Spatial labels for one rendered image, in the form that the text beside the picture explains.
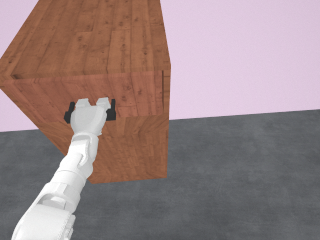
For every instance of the handle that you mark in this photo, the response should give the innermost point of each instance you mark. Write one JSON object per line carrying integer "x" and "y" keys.
{"x": 111, "y": 113}

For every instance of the left robot upper arm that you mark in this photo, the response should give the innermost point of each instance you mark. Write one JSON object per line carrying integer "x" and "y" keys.
{"x": 47, "y": 223}

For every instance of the drawer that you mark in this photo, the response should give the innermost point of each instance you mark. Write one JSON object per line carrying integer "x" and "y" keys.
{"x": 47, "y": 99}

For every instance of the left robot forearm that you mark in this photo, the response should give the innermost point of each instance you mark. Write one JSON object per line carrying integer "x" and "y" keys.
{"x": 64, "y": 189}

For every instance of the cabinet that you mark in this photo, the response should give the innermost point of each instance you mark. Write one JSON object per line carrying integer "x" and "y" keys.
{"x": 62, "y": 38}

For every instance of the robot left hand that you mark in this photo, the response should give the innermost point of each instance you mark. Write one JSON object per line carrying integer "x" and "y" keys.
{"x": 87, "y": 118}

